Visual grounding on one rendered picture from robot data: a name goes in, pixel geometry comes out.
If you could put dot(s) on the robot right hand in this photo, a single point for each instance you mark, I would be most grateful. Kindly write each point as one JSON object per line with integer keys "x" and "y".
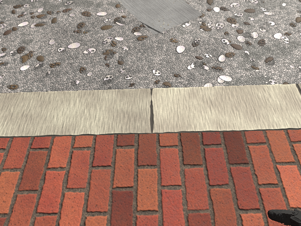
{"x": 288, "y": 217}

